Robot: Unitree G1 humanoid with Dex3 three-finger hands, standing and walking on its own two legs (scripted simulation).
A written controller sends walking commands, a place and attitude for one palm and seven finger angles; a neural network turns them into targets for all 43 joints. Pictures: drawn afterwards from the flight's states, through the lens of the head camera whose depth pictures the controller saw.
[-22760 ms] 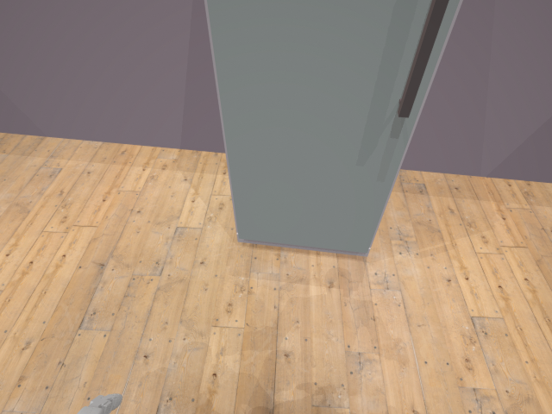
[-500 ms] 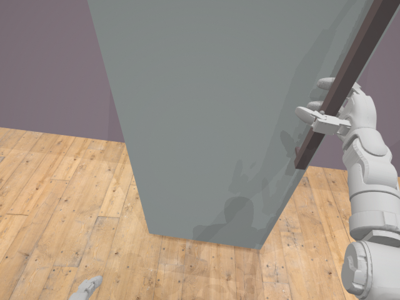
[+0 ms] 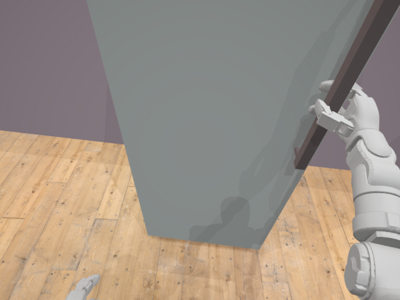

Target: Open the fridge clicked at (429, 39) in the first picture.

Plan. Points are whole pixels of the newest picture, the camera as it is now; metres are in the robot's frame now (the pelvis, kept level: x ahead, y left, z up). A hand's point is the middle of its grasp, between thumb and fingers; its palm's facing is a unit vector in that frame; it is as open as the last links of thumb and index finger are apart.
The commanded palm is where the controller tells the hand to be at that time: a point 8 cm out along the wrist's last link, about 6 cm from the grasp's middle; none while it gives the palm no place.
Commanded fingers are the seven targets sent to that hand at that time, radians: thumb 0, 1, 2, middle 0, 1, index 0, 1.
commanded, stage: grip the handle and tug to test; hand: right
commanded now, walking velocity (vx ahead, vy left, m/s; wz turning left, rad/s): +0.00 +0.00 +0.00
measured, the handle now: (336, 83) +0.48 -0.21 +0.24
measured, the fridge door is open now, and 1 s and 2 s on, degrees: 0 3 35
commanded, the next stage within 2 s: pull the door a little, standing still in 0.48 s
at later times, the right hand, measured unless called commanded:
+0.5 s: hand (323, 115) +0.43 -0.18 +0.20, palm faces +0.06 +1.00 +0.00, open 5.9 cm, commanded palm +0.38 -0.24 +0.19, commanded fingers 0.00 -0.90 -0.90 0.45 1.40 0.45 1.40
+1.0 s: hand (324, 124) +0.40 -0.18 +0.20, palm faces +0.06 +1.00 -0.02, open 6.1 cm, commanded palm +0.34 -0.23 +0.19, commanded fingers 0.00 -0.90 -0.90 0.45 1.40 0.45 1.40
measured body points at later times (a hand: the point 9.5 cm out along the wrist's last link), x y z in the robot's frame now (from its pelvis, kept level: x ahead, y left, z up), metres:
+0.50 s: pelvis +0.01 +0.00 +0.00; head +0.01 +0.01 +0.45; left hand +0.12 +0.26 -0.10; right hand +0.42 -0.24 +0.20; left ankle -0.05 +0.10 -0.74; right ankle +0.04 -0.13 -0.74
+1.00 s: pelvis +0.04 +0.00 +0.00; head +0.02 +0.02 +0.45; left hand +0.20 +0.25 -0.08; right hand +0.39 -0.23 +0.20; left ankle -0.05 +0.10 -0.73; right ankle +0.04 -0.13 -0.74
